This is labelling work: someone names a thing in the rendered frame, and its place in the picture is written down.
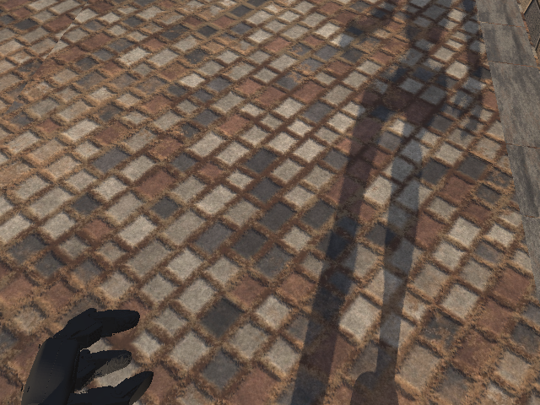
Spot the robot left hand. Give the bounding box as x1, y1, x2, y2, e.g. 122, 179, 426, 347
21, 308, 154, 405

